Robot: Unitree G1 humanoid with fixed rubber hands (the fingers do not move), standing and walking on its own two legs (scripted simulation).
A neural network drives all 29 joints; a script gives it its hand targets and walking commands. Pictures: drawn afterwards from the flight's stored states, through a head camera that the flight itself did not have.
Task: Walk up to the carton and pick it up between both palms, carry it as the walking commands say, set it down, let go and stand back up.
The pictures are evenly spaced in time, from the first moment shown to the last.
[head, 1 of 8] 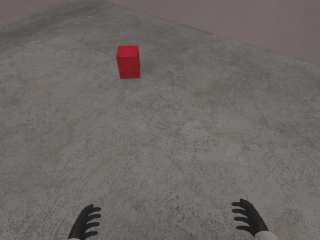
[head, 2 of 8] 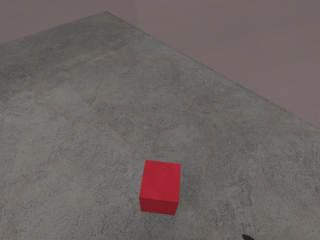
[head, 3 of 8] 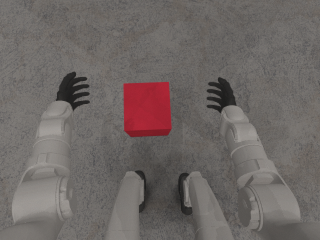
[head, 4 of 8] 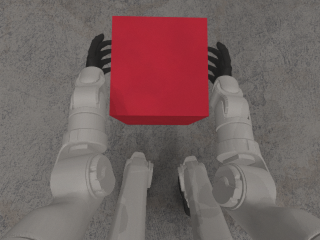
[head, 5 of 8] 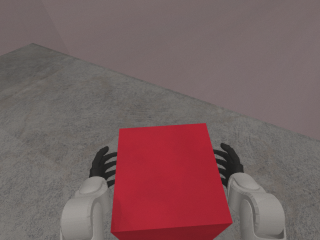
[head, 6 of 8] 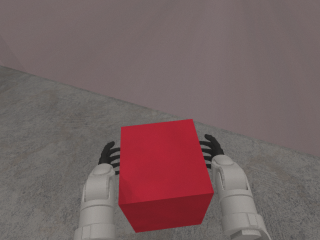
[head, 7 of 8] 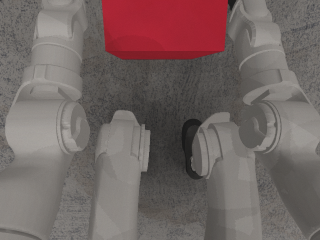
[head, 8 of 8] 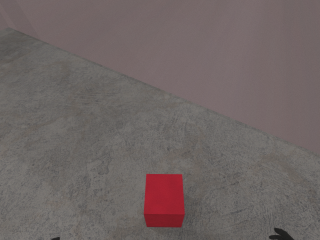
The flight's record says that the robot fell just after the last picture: no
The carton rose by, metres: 0.68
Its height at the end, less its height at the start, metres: +0.00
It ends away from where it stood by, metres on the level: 0.97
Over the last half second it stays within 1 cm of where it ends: yes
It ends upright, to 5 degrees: yes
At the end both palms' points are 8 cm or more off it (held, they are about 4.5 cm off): yes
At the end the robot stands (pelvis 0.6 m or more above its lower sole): yes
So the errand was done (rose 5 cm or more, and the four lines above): yes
